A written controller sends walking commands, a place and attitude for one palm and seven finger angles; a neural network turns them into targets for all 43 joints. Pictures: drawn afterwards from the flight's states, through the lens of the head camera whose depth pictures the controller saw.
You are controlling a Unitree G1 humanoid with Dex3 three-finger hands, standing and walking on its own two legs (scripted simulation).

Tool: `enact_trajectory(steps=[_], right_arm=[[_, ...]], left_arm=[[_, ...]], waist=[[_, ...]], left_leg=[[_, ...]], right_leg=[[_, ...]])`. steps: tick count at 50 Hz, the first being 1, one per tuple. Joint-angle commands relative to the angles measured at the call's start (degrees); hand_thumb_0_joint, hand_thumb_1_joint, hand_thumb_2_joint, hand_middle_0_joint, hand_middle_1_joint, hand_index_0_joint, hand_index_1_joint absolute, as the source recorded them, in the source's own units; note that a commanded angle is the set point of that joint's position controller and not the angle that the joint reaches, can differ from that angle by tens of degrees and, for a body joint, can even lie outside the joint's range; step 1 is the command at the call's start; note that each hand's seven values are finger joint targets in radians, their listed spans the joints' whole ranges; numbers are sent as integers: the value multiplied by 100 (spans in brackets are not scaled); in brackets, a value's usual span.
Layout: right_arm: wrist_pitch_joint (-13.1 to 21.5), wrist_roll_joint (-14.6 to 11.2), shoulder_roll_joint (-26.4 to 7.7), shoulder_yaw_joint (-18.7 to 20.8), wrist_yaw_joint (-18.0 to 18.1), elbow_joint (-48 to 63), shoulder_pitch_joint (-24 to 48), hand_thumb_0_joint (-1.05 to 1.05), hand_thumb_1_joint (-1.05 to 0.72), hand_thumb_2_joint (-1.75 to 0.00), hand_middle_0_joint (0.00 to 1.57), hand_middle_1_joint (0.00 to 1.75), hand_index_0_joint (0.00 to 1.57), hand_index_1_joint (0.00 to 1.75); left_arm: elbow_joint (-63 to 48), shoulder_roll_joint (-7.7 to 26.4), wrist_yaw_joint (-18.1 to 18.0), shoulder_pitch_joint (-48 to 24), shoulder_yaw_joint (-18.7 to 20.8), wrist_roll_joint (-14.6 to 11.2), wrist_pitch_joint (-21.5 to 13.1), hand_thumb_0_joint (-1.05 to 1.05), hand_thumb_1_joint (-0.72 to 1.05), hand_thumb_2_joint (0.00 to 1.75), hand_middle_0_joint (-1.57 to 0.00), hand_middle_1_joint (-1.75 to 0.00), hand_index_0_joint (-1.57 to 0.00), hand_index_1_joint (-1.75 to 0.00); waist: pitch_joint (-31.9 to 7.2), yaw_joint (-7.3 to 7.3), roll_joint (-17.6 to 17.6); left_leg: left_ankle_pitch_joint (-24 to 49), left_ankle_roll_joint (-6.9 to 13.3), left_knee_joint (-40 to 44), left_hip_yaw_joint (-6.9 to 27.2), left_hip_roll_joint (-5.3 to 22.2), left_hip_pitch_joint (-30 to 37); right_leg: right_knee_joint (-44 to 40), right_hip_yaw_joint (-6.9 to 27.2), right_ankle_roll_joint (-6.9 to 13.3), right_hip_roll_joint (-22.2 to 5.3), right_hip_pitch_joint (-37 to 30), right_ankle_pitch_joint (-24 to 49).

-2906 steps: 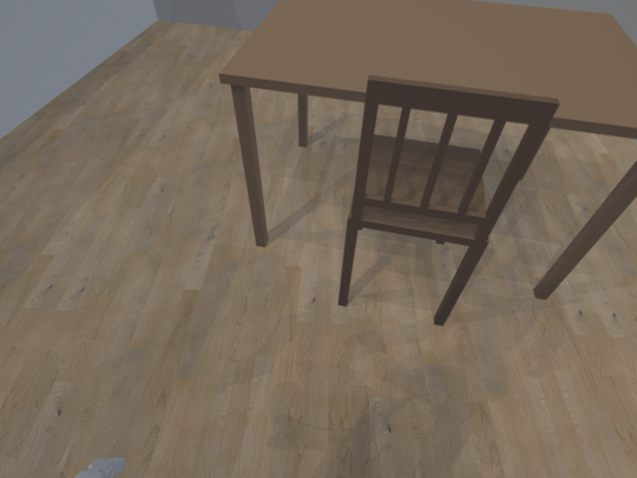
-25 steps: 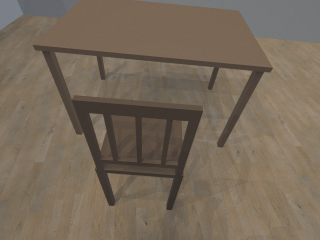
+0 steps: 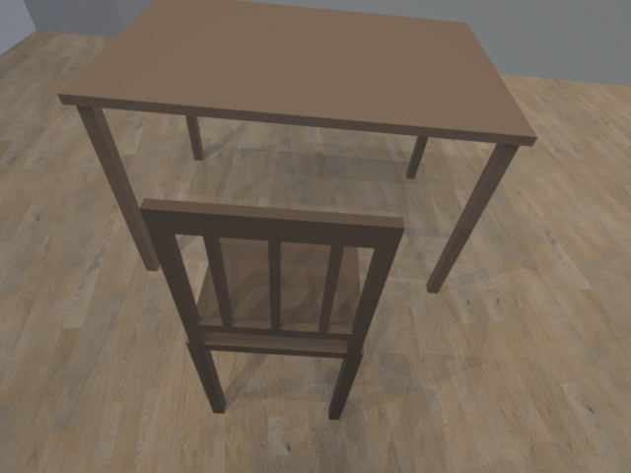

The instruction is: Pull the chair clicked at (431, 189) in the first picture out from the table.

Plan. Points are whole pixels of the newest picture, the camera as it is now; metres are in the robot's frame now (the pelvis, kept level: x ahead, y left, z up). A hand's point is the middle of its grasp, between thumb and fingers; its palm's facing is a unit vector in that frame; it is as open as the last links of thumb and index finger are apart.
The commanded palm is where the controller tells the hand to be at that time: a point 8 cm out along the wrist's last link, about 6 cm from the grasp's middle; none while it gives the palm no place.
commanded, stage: look again from close up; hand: left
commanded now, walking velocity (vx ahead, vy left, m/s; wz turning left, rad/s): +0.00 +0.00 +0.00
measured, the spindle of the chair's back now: (275, 287) +0.43 +0.09 -0.09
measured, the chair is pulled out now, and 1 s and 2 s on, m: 0.30 0.30 0.30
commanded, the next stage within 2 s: none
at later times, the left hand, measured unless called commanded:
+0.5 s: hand out of the picture -0.03 +0.15 -0.18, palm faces +0.01 -0.99 -0.14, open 7.3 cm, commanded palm none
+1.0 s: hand out of the picture -0.02 +0.14 -0.18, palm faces +0.01 -0.99 -0.14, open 7.3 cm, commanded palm none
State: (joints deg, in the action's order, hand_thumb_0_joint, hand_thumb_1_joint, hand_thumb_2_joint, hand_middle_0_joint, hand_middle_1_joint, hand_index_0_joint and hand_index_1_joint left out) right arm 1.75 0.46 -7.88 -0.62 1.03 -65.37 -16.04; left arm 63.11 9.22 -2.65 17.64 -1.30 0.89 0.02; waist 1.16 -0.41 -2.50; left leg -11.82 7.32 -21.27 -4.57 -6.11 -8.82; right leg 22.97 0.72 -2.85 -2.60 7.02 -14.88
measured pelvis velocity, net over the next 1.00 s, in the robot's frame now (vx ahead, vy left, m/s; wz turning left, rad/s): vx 0.01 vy -0.01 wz -0.01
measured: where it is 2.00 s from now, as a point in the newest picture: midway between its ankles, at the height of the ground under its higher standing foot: outside the picture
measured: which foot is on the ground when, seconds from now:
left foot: down 0.00-1.00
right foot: down 0.00-1.00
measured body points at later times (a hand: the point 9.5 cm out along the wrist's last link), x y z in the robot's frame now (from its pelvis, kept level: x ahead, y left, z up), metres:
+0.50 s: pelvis +0.00 +0.00 +0.00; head +0.00 +0.01 +0.45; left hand -0.03 +0.20 -0.17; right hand -0.01 -0.22 -0.15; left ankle +0.00 +0.03 -0.74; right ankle -0.03 -0.16 -0.74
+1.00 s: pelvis +0.01 -0.01 +0.00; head +0.01 +0.00 +0.45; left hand -0.02 +0.19 -0.17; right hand -0.01 -0.23 -0.15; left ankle +0.00 +0.03 -0.74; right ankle -0.03 -0.16 -0.74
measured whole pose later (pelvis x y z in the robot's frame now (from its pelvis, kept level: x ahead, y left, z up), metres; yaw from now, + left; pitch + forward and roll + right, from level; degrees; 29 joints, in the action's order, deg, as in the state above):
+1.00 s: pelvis +0.01 -0.01 +0.00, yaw +0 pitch -1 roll +0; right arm 2.0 0.3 -7.4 -0.6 1.3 -66.7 -17.0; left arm 64.0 7.5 -2.7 20.4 -1.6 0.8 -0.3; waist 0.1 0.0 -1.7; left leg -12.4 6.1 -21.1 -4.5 -5.1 -8.3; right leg 22.6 0.7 -1.8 -1.6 6.5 -15.3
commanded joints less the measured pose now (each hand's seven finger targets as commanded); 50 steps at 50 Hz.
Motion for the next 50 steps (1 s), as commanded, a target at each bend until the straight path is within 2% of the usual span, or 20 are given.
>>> enact_trajectory(steps=[1,6,9,13,14,16,20,22,24,27,29,31,33,34,37,39,43,44,48,50], right_arm=[[48,-28,-750,108,78,149,-341,0,-90,-90,20,30,20,30],[37,-28,-727,114,69,127,-356,0,-90,-90,20,30,20,30],[47,-38,-710,114,75,105,-360,0,-90,-90,20,30,20,30],[58,-34,-708,113,80,80,-443,0,-90,-90,20,30,20,30],[53,-39,-690,109,84,87,-411,0,-90,-90,20,30,20,30],[56,-38,-669,104,83,77,-426,0,-90,-90,20,30,20,30],[49,-39,-656,104,79,76,-407,0,-90,-90,20,30,20,30],[50,-39,-658,104,80,71,-442,0,-90,-90,20,30,20,30],[52,-44,-641,97,83,71,-418,0,-90,-90,20,30,20,30],[62,-41,-633,103,84,74,-448,0,-90,-90,20,30,20,30],[52,-45,-625,94,86,65,-417,0,-90,-90,20,30,20,30],[46,-38,-623,97,79,67,-427,0,-90,-90,20,30,20,30],[59,-43,-611,95,81,62,-441,0,-90,-90,20,30,20,30],[48,-49,-606,92,79,64,-418,0,-90,-90,20,30,20,30],[51,-44,-596,94,74,54,-440,0,-90,-90,20,30,20,30],[53,-48,-581,87,74,54,-409,0,-90,-90,20,30,20,30],[70,-41,-567,89,77,35,-446,0,-90,-90,20,30,20,30],[63,-52,-574,87,77,37,-432,0,-90,-90,20,30,20,30],[79,-45,-563,88,85,16,-453,0,-90,-90,20,30,20,30],[65,-44,-553,80,90,5,-447,0,-90,-90,20,30,20,30]], left_arm=[[-104,410,-28,517,94,-2,-59,0,90,90,-20,-30,-20,-30],[-84,383,-20,551,93,4,-53,0,90,90,-20,-30,-20,-30],[-88,375,-19,562,89,3,-55,0,90,90,-20,-30,-20,-30],[-46,340,-27,621,94,2,-69,0,90,90,-20,-30,-20,-30],[-57,350,-23,597,88,-1,-57,0,90,90,-20,-30,-20,-30],[-33,340,-28,655,87,4,-67,0,90,90,-20,-30,-20,-30],[-26,326,-25,682,84,6,-61,0,90,90,-20,-30,-20,-30],[-11,311,-25,693,80,7,-70,0,90,90,-20,-30,-20,-30],[-19,307,-22,689,74,3,-71,0,90,90,-20,-30,-20,-30],[-4,300,-26,732,83,6,-78,0,90,90,-20,-30,-20,-30],[-9,289,-23,723,76,0,-69,0,90,90,-20,-30,-20,-30],[-8,292,-24,747,77,9,-69,0,90,90,-20,-30,-20,-30],[-8,288,-25,769,77,5,-83,0,90,90,-20,-30,-20,-30],[-13,294,-21,754,71,4,-76,0,90,90,-20,-30,-20,-30],[-14,282,-26,762,74,7,-86,0,90,90,-20,-30,-20,-30],[-30,279,-20,763,72,0,-88,0,90,90,-20,-30,-20,-30],[-16,281,-28,798,74,-6,-109,0,90,90,-20,-30,-20,-30],[-29,298,-25,758,66,-10,-100,0,90,90,-20,-30,-20,-30],[-20,290,-37,803,71,-13,-112,0,90,90,-20,-30,-20,-30],[-21,293,-38,760,72,-16,-96,0,90,90,-20,-30,-20,-30]], waist=[[266,54,252],[364,56,253],[364,68,315],[218,45,174],[376,52,305],[287,56,211],[400,59,304],[338,41,163],[425,54,284],[277,42,211],[438,59,303],[450,57,197],[343,51,210],[467,61,264],[430,57,100],[452,66,224],[221,56,114],[357,58,229],[210,50,161],[377,52,251]], left_leg=[[1030,-511,623,1239,1275,248],[534,-501,748,1264,1256,129],[688,-496,738,1241,1252,171],[818,-504,676,1223,1252,315],[825,-501,711,1213,1247,225],[883,-488,655,1197,1240,265],[593,-481,728,1205,1231,179],[646,-478,699,1199,1229,235],[692,-456,679,1151,1213,169],[734,-465,654,1166,1215,277],[637,-448,684,1149,1220,182],[457,-456,717,1183,1213,134],[624,-451,664,1141,1213,229],[517,-437,680,1114,1203,135],[538,-430,634,1109,1198,142],[559,-414,611,1083,1170,93],[871,-413,504,1069,1178,300],[814,-407,512,1031,1168,189],[1119,-415,432,1014,1187,350],[1055,-426,464,1016,1179,229]], right_leg=[[-167,166,338,-286,491,478],[-187,194,343,-282,530,412],[-197,188,345,-289,557,447],[-195,201,341,-299,536,499],[-206,194,344,-288,589,465],[-223,211,348,-300,538,540],[-244,215,347,-303,588,454],[-236,224,350,-300,575,520],[-276,239,352,-296,590,520],[-258,234,352,-303,560,553],[-284,241,354,-285,614,484],[-269,244,360,-291,625,479],[-277,262,358,-300,590,565],[-306,257,365,-291,620,508],[-305,273,371,-308,599,565],[-327,304,385,-299,586,585],[-287,313,399,-324,537,754],[-322,320,395,-306,553,689],[-290,331,397,-324,515,836],[-292,324,405,-307,547,761]])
